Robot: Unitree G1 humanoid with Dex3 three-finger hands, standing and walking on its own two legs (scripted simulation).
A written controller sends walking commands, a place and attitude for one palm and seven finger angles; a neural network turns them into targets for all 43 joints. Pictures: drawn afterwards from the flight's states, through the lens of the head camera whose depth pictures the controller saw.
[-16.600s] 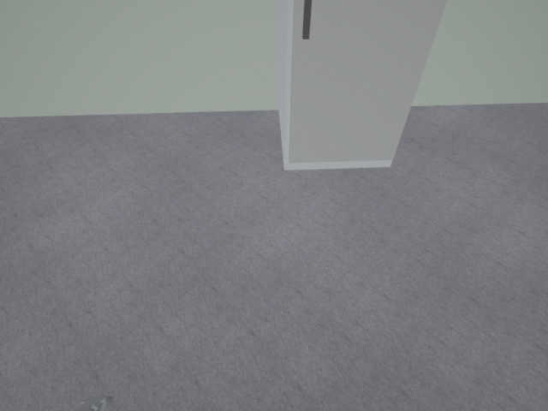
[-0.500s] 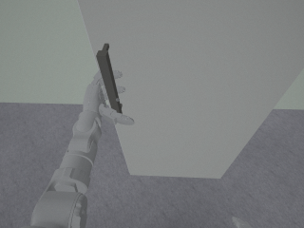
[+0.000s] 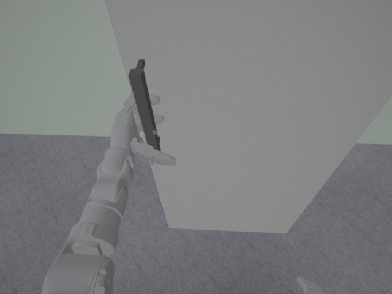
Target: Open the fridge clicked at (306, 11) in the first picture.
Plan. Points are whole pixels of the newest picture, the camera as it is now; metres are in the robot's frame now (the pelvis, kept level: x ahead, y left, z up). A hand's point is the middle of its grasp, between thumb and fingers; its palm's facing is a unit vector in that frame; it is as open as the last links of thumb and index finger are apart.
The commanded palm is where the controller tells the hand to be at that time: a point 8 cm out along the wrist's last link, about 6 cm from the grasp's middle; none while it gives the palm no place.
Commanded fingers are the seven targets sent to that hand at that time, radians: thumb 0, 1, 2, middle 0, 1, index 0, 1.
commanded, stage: grip the handle and tug to test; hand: left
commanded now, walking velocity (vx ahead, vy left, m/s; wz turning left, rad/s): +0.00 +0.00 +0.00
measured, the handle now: (149, 113) +0.47 +0.12 +0.11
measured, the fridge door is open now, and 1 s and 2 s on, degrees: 0 0 0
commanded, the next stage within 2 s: pull the door a little, standing still in 1.50 s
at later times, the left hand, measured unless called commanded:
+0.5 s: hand (153, 132) +0.41 +0.10 +0.12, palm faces -0.04 -1.00 -0.01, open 10.1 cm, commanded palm +0.38 +0.15 +0.11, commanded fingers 0.00 0.53 0.74 -0.41 -1.35 -0.41 -1.35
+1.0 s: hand (154, 131) +0.41 +0.10 +0.12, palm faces -0.03 -1.00 -0.01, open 5.9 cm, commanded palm +0.39 +0.15 +0.11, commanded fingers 0.00 0.90 0.90 -0.45 -1.40 -0.45 -1.40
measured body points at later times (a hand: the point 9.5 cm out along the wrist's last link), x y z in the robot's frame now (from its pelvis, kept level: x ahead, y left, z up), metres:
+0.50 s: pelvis +0.00 +0.00 +0.00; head +0.03 -0.01 +0.45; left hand +0.41 +0.16 +0.12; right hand +0.11 -0.24 -0.11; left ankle -0.03 +0.13 -0.72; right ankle +0.04 -0.13 -0.72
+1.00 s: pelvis +0.00 +0.00 +0.00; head +0.03 -0.02 +0.45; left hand +0.41 +0.16 +0.12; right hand +0.11 -0.24 -0.11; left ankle -0.03 +0.13 -0.72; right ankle +0.04 -0.13 -0.72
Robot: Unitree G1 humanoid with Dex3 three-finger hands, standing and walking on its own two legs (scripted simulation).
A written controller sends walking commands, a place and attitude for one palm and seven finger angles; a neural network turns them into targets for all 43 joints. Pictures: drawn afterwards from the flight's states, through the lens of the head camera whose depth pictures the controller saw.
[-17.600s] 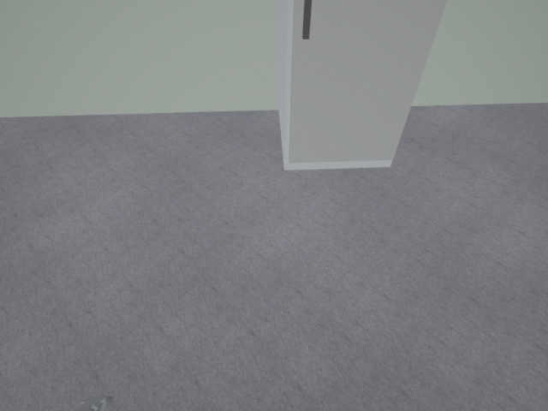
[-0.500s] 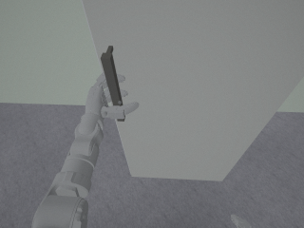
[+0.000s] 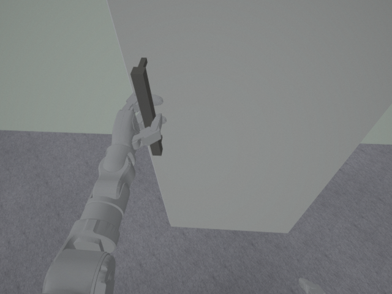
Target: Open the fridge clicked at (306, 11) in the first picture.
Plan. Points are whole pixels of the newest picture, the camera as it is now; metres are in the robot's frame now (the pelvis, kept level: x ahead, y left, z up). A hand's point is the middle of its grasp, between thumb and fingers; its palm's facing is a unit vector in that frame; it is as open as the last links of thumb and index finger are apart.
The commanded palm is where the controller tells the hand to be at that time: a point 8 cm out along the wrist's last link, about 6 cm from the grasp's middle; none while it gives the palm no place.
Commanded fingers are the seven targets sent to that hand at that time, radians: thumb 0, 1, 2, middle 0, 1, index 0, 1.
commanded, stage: grip the handle and tug to test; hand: left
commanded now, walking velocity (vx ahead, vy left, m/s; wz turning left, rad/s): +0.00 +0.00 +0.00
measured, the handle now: (151, 112) +0.47 +0.12 +0.11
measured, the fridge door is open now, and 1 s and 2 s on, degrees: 0 0 23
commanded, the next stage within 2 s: pull the door a little, standing still in 0.50 s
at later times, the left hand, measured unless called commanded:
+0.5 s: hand (156, 130) +0.41 +0.10 +0.12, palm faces -0.05 -1.00 +0.00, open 6.0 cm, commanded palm +0.36 +0.14 +0.11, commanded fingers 0.00 0.90 0.90 -0.45 -1.40 -0.45 -1.40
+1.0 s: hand (155, 132) +0.41 +0.10 +0.12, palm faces -0.08 -1.00 +0.01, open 6.1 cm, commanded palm +0.34 +0.16 +0.11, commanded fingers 0.00 0.90 0.90 -0.45 -1.40 -0.45 -1.40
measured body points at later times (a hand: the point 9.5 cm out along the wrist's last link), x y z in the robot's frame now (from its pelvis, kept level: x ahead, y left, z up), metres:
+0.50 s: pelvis +0.01 +0.00 +0.00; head +0.04 -0.02 +0.45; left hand +0.41 +0.15 +0.12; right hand +0.12 -0.24 -0.11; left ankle -0.03 +0.13 -0.72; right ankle +0.04 -0.13 -0.72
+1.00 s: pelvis +0.04 +0.00 +0.01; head +0.06 -0.01 +0.46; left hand +0.40 +0.15 +0.12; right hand +0.17 -0.23 -0.09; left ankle -0.03 +0.13 -0.72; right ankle +0.04 -0.13 -0.72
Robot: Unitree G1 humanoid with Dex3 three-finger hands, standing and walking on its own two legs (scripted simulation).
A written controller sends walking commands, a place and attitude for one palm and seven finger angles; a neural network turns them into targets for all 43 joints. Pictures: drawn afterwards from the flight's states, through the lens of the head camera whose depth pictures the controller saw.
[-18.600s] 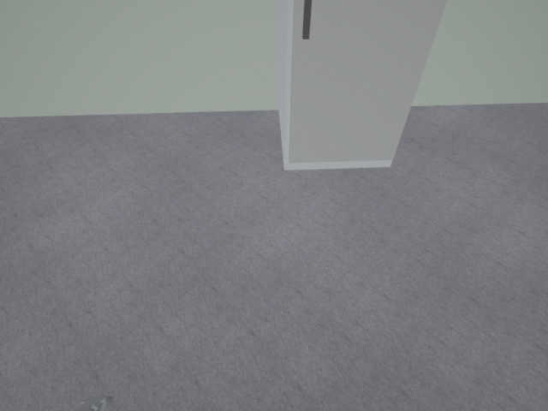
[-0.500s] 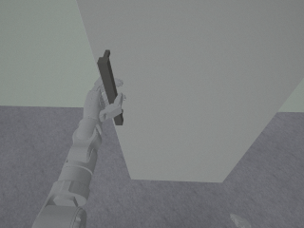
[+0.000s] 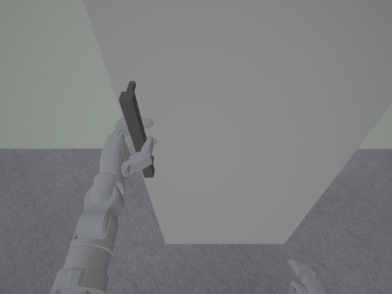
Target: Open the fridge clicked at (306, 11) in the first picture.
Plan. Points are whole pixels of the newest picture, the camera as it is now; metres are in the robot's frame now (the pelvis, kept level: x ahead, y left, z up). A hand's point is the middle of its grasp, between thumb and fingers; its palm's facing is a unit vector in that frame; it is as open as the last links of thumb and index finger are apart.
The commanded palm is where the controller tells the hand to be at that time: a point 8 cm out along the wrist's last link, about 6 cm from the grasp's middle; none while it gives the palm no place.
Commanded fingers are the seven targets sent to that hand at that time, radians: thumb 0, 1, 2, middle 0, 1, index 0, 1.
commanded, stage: pull the door a little, standing still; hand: left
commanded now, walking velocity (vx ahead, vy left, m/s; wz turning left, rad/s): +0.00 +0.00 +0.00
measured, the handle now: (141, 134) +0.42 +0.13 +0.11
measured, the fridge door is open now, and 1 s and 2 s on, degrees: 0 23 57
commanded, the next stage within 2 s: walk backward, drawing the door open in 0.12 s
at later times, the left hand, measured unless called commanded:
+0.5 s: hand (149, 208) +0.25 +0.09 +0.11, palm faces -0.05 -0.99 -0.14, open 6.2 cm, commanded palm +0.21 +0.14 +0.11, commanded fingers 0.00 0.90 0.90 -0.45 -1.40 -0.45 -1.40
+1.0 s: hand (168, 256) +0.17 +0.05 +0.11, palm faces +0.10 -0.98 -0.16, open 6.5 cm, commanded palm +0.13 +0.10 +0.11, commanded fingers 0.00 0.90 0.90 -0.45 -1.40 -0.45 -1.40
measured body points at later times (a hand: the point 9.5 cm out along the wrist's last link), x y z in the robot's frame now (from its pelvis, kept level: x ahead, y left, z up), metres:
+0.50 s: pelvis +0.03 +0.00 +0.02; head +0.04 -0.03 +0.46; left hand +0.24 +0.14 +0.12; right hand +0.23 -0.20 -0.07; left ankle -0.07 +0.12 -0.71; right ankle +0.01 -0.12 -0.71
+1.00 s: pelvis -0.07 -0.07 +0.01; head -0.06 -0.08 +0.46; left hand +0.16 +0.10 +0.12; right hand +0.12 -0.26 -0.08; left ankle -0.02 +0.09 -0.73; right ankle -0.03 -0.15 -0.72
